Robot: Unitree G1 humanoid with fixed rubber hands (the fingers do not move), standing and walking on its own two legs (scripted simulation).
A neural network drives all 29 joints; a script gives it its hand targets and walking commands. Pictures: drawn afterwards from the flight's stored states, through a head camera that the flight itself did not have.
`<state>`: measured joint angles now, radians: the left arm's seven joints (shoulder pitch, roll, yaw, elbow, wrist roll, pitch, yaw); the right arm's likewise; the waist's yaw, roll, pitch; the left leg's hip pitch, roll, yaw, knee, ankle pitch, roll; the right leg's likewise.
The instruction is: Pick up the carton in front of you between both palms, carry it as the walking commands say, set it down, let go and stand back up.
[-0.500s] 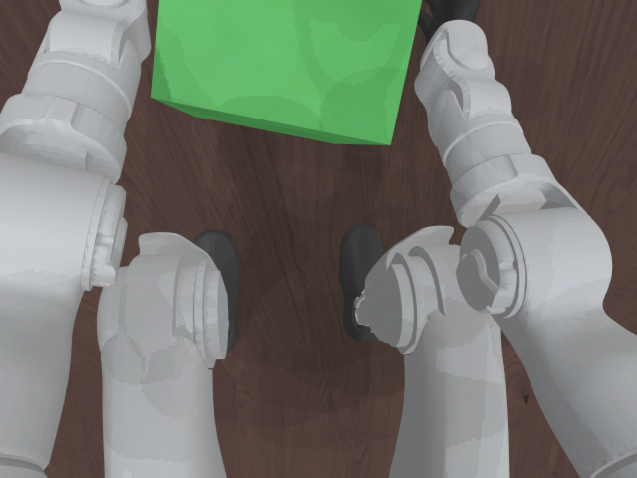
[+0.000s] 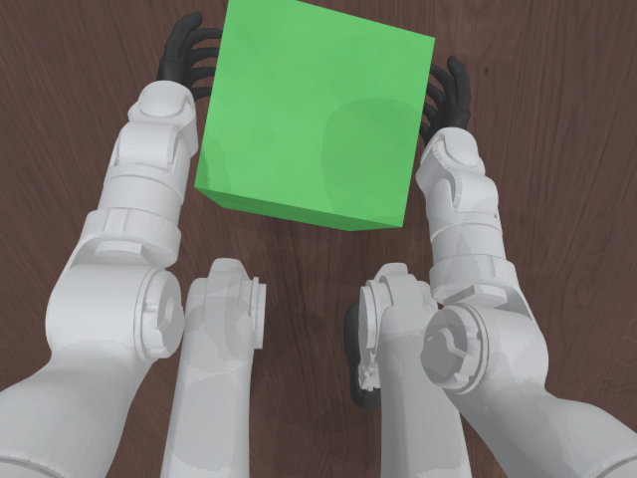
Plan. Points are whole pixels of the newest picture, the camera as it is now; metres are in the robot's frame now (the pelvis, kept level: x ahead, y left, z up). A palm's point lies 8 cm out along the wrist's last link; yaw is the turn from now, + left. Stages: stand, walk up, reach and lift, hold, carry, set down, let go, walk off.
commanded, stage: reach and lift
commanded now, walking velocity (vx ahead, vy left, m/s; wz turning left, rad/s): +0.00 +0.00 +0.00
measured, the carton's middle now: (306, 140) +0.49 +0.02 -0.15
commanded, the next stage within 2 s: none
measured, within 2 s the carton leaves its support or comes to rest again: neither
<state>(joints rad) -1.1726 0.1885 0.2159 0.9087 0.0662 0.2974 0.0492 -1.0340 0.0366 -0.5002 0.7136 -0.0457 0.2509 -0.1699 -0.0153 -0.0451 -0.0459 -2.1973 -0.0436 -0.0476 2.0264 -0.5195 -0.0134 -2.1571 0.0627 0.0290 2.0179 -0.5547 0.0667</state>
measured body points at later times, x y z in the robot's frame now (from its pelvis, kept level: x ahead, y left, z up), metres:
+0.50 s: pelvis +0.02 -0.01 +0.12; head +0.23 +0.02 +0.52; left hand +0.48 +0.17 +0.06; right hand +0.48 -0.14 +0.07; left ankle +0.12 +0.12 -0.38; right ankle +0.12 -0.13 -0.38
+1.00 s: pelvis +0.07 -0.01 +0.27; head +0.17 +0.01 +0.70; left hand +0.44 +0.16 +0.23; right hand +0.44 -0.14 +0.24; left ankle +0.12 +0.12 -0.38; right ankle +0.12 -0.13 -0.38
